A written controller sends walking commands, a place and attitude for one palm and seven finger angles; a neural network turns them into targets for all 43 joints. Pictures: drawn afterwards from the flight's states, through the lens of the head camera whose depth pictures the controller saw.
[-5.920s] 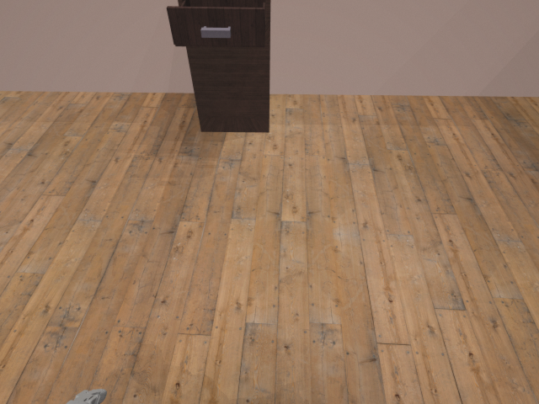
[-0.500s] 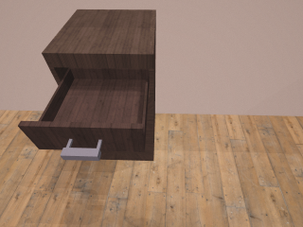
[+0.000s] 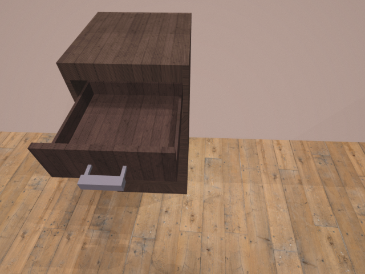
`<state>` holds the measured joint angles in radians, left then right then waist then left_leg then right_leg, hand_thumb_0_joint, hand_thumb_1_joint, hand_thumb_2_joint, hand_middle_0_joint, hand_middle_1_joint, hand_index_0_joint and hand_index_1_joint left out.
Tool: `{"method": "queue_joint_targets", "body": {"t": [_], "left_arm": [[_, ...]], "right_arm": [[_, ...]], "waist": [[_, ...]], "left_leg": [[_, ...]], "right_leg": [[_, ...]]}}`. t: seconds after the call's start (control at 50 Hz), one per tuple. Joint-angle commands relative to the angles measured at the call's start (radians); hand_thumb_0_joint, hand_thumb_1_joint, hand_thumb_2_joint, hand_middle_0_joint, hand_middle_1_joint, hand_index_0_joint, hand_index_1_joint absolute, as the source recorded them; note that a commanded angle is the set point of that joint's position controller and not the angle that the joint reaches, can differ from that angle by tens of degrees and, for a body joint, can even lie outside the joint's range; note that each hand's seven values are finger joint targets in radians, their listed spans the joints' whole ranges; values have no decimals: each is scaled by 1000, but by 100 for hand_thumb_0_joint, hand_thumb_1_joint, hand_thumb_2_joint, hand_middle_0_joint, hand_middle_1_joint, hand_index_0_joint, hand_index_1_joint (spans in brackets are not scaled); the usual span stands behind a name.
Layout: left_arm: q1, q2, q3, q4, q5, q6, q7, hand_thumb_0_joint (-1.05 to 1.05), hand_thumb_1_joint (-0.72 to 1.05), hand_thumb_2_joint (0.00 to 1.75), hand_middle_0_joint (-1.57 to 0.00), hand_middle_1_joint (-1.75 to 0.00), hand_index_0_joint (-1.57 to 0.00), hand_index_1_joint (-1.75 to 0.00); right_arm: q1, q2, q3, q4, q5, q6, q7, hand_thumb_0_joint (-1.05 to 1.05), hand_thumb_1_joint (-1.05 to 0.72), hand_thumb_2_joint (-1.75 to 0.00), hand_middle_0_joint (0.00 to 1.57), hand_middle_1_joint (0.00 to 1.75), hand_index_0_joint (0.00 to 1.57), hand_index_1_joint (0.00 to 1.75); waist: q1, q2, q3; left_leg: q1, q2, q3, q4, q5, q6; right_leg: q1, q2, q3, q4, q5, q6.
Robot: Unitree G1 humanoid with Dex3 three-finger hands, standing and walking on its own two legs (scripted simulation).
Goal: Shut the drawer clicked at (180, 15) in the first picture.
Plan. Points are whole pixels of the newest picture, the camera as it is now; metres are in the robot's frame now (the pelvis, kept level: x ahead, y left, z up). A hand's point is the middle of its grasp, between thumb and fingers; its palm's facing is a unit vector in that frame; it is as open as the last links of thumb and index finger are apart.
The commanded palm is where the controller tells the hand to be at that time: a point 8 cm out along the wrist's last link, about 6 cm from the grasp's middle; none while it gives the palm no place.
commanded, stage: look again from close up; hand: left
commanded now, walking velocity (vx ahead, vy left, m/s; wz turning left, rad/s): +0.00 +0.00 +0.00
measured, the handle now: (104, 175) +0.36 +0.24 -0.04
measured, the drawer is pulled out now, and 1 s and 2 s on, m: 0.30 0.30 0.30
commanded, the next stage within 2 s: shuffle to correct the standing spot in 0.42 s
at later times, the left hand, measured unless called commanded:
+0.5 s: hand out of the picture +0.04 +0.20 -0.17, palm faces +0.00 -0.98 -0.22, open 7.4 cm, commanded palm none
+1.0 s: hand out of the picture +0.03 +0.18 -0.17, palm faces +0.02 -0.98 -0.18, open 7.4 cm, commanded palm none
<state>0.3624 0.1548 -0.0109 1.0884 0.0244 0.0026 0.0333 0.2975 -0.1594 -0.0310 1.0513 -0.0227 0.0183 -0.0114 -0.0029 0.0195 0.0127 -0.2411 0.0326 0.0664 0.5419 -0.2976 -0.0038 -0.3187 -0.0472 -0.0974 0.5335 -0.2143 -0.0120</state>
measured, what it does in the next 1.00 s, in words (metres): shifts its weight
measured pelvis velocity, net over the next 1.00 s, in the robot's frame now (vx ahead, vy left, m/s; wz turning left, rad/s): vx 0.06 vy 0.03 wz -0.03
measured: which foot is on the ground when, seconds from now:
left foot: down 0.00-1.00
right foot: down 0.00-1.00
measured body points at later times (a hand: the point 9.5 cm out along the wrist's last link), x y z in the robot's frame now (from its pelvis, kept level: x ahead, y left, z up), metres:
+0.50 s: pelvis +0.01 +0.02 +0.00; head +0.01 +0.02 +0.45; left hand +0.04 +0.26 -0.15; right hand +0.02 -0.20 -0.16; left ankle -0.01 +0.12 -0.73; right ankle +0.04 -0.11 -0.73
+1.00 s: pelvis +0.06 +0.03 +0.00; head +0.07 +0.02 +0.45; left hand +0.03 +0.23 -0.16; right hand +0.01 -0.18 -0.16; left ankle -0.01 +0.12 -0.73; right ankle +0.05 -0.11 -0.73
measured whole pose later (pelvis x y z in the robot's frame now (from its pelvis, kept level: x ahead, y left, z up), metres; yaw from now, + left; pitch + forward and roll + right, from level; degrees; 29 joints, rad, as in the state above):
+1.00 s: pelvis +0.06 +0.03 +0.00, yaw -2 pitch -2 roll +0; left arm 0.34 0.10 0.00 1.12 0.01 -0.01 0.05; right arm 0.34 -0.13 0.00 1.16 0.00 -0.01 -0.04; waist -0.01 0.03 0.06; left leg -0.09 0.01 0.10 0.49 -0.37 0.02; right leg -0.21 -0.06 -0.05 0.54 -0.29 0.03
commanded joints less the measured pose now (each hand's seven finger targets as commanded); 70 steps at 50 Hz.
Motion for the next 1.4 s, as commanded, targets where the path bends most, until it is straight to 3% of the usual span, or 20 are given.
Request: {"method": "queue_joint_targets", "body": {"t": [0.0, 0.04, 0.08, 0.18, 0.5, 0.62, 0.74, 0.78, 0.84, 0.9, 0.96, 1.06, 1.12, 1.14, 1.16, 1.18, 1.2, 1.24, 1.28, 1.38], "left_arm": [[-49, 157, 31, -94, -3, -31, 14, 0, 90, 90, -20, -30, -20, -30], [-45, 155, 33, -87, -7, -33, 11, 0, 90, 90, -20, -30, -20, -30], [-10, 124, 22, -77, -9, -30, 11, 0, 90, 90, -20, -30, -20, -30], [3, 120, 19, -65, -12, -29, 12, 0, 90, 90, -20, -30, -20, -30], [-19, 106, 22, -47, -13, -23, 13, 0, 90, 90, -20, -30, -20, -30], [2, 93, 29, -33, 2, -18, 3, 0, 90, 90, -20, -30, -20, -30], [63, 88, 42, -18, -5, -33, -2, 0, 90, 90, -20, -30, -20, -30], [59, 74, 42, -17, -6, -32, 3, 0, 90, 90, -20, -30, -20, -30], [71, 44, 31, 3, -9, -35, 13, 0, 90, 90, -20, -30, -20, -30], [91, 45, 30, 17, -18, -37, 25, 0, 90, 90, -20, -30, -20, -30], [76, 58, 38, 3, -20, -27, 31, 0, 90, 90, -20, -30, -20, -30], [30, 62, 47, -36, -16, -13, 33, 0, 90, 90, -20, -30, -20, -30], [13, 63, 46, -43, -11, -9, 29, 0, 90, 90, -20, -30, -20, -30], [53, 132, 49, -6, -3, -17, 54, 0, 90, 90, -20, -30, -20, -30], [27, 158, 50, -32, -7, -23, 46, 0, 90, 90, -20, -30, -20, -30], [17, 143, 45, -55, -15, -23, 41, 0, 90, 90, -20, -30, -20, -30], [-22, 125, 33, -74, -16, -17, 39, 0, 90, 90, -20, -30, -20, -30], [-68, 125, 27, -98, -14, -16, 23, 0, 90, 90, -20, -30, -20, -30], [-88, 128, 23, -111, -10, -2, 17, 0, 90, 90, -20, -30, -20, -30], [-66, 127, 18, -120, -5, -4, 8, 0, 90, 90, -20, -30, -20, -30]], "right_arm": [[70, -80, -14, -49, 4, -23, -6, 0, -90, -90, 20, 30, 20, 30], [54, -93, -11, -44, 6, -37, -9, 0, -90, -90, 20, 30, 20, 30], [38, -87, 1, -39, 6, -43, -8, 0, -90, -90, 20, 30, 20, 30], [14, -103, 8, -27, 8, -52, -14, 0, -90, -90, 20, 30, 20, 30], [16, -103, 14, 33, 12, -43, -13, 0, -90, -90, 20, 30, 20, 30], [52, -108, 8, 56, 5, -19, -5, 0, -90, -90, 20, 30, 20, 30], [100, -74, 16, 62, 7, -32, -6, 0, -90, -90, 20, 30, 20, 30], [122, -57, 24, 67, 11, -38, -11, 0, -90, -90, 20, 30, 20, 30], [148, -65, 29, 96, 15, -53, -26, 0, -90, -90, 20, 30, 20, 30], [148, -71, 26, 101, 19, -55, -42, 0, -90, -90, 20, 30, 20, 30], [133, -70, 12, 84, 22, -39, -45, 0, -90, -90, 20, 30, 20, 30], [99, -71, -5, 55, 18, -27, -42, 0, -90, -90, 20, 30, 20, 30], [65, -65, -5, 46, 16, -24, -35, 0, -90, -90, 20, 30, 20, 30], [-20, -123, -15, -38, 33, -37, -24, 0, -90, -90, 20, 30, 20, 30], [-34, -113, -11, -80, 30, -31, -21, 0, -90, -90, 20, 30, 20, 30], [55, -71, -14, -74, 20, -38, -19, 0, -90, -90, 20, 30, 20, 30], [45, -69, -11, -71, 19, -34, -20, 0, -90, -90, 20, 30, 20, 30], [32, -73, -4, -65, 12, -24, -18, 0, -90, -90, 20, 30, 20, 30], [10, -92, 4, -74, 9, -24, -9, 0, -90, -90, 20, 30, 20, 30], [2, -123, 9, -88, 5, -26, 2, 0, -90, -90, 20, 30, 20, 30]], "waist": [[-44, -135, 28], [-26, -15, 57], [-2, 7, 59], [14, 32, 35], [7, -13, 52], [2, 1, 157], [3, -64, 142], [-7, -57, 137], [-6, 10, 63], [0, 12, 12], [-4, -19, 29], [-3, -3, 17], [1, -10, 40], [20, -178, 6], [5, -184, -15], [-25, -192, -155], [-22, -137, -156], [-23, -37, -19], [-13, 47, 75], [-3, 21, 128]], "left_leg": [[18, 9, -50, 6, -9, 28], [-26, 41, -81, -87, 7, 34], [-61, 62, -96, -133, 46, 38], [-26, 75, -90, -147, 202, 36], [24, 77, -78, -212, 158, 34], [-55, 73, -103, -275, -281, 54], [-39, 29, -48, -154, -163, 57], [-10, 32, -41, -145, -33, 52], [89, 75, -50, -127, 375, 49], [145, 83, -43, -81, 717, 32], [136, 82, -41, -95, 667, 24], [138, 96, -43, -108, 594, 34], [97, 86, -43, -127, 415, 35], [23, 115, -31, 68, 521, 10], [1, 55, -9, 54, 357, -3], [32, 38, -13, -2, 151, 14], [54, 45, -21, -14, 105, 18], [17, 57, -62, -66, 82, 29], [-49, 83, -98, -136, 55, 39], [-113, 74, -120, -225, -150, 40]], "right_leg": [[-131, -142, 223, -248, -333, -48], [-75, -95, 165, -174, -204, -33], [17, -73, 124, -127, -64, -18], [113, -73, 90, -88, 120, -9], [139, -75, 91, -121, 127, 4], [50, -50, 86, -139, -246, -5], [59, -86, 167, -153, -250, -48], [61, -83, 151, -122, -112, -47], [122, -56, 73, -13, 250, -20], [182, -71, 79, -3, 496, -9], [177, -80, 92, 13, 555, -14], [140, -70, 106, 16, 431, -14], [135, -70, 117, -25, 345, -10], [161, -114, 116, -34, 632, 4], [212, -146, 132, 11, 813, -30], [253, -166, 145, 56, 734, -50], [211, -158, 148, 38, 571, -43], [87, -110, 156, -37, 210, -34], [58, -66, 128, -70, 6, -23], [60, -47, 127, -126, -115, -18]]}}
